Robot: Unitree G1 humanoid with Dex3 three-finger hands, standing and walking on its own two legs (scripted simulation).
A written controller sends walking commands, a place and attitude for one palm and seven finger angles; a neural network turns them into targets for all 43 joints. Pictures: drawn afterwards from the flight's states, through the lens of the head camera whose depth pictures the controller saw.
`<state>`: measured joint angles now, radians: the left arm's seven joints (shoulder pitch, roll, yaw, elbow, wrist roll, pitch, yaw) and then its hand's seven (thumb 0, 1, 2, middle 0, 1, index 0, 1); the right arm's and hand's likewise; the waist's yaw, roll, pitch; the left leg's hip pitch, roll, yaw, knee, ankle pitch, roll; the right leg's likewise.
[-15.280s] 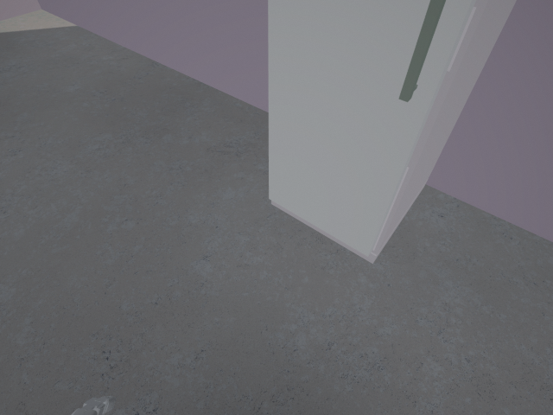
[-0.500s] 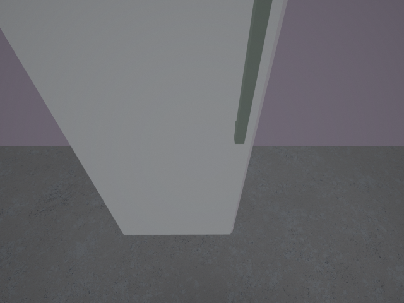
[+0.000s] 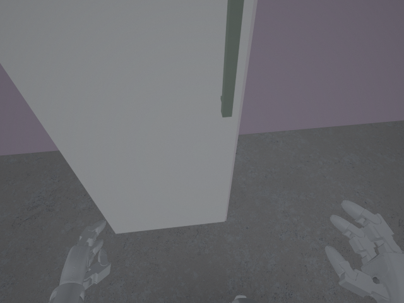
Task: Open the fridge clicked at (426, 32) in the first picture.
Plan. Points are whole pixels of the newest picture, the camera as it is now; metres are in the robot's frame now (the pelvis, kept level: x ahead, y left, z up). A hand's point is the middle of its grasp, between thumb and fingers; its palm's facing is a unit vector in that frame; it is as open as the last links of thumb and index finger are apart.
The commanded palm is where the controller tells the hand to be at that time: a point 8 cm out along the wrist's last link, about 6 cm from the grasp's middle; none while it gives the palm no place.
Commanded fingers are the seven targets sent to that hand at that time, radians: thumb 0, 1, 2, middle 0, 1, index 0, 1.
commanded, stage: raise the hand to about handle height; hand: right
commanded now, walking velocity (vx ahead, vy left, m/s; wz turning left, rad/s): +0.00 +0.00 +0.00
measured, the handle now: (231, 20) +0.55 -0.05 +0.30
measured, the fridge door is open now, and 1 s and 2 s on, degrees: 0 0 0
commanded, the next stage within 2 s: move the hooked fingers beside the handle in 1.58 s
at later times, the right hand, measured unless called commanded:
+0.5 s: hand (387, 204) +0.24 -0.27 +0.15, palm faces -0.06 +0.99 -0.08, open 12.2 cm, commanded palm +0.21 -0.32 +0.17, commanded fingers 0.00 0.31 -0.38 0.29 1.08 0.29 1.08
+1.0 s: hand out of the picture +0.27 -0.31 +0.26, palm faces +0.00 +0.99 -0.15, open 13.9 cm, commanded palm +0.24 -0.35 +0.27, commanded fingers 0.00 0.50 -0.30 0.30 1.20 0.30 1.20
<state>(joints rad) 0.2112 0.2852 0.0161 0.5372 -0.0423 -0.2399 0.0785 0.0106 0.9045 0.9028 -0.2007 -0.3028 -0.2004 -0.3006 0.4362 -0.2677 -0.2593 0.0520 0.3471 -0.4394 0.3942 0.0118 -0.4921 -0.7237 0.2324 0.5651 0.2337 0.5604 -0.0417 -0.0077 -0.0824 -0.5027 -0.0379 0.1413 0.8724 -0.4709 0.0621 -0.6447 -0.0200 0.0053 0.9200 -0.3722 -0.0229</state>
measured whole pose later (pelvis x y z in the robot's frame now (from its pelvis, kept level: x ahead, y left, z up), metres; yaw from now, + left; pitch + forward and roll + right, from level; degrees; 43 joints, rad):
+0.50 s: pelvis +0.01 -0.03 +0.03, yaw +1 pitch +0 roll +2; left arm 0.28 0.28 -0.04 0.62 -0.07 -0.31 0.09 0.02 0.90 0.90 -0.20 -0.30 -0.20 -0.30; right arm 0.23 -0.38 -0.34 -0.04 0.37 -0.10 0.42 0.00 0.09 -0.47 0.27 0.94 0.28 0.93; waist -0.03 -0.04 -0.03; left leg -0.25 -0.01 0.08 0.59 -0.34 0.01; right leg -0.37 0.01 -0.05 0.64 -0.27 -0.07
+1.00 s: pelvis +0.00 -0.03 +0.05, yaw +0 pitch -4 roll +1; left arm 0.20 0.25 -0.12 0.60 -0.09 -0.22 0.09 0.01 0.90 0.90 -0.21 -0.30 -0.20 -0.30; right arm -0.13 -0.54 -0.46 0.04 0.35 0.21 0.51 -0.01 0.49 -0.30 0.31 1.20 0.31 1.19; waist -0.07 -0.05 -0.01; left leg -0.10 0.00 0.10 0.43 -0.26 0.01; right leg -0.22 0.04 -0.03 0.47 -0.17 -0.07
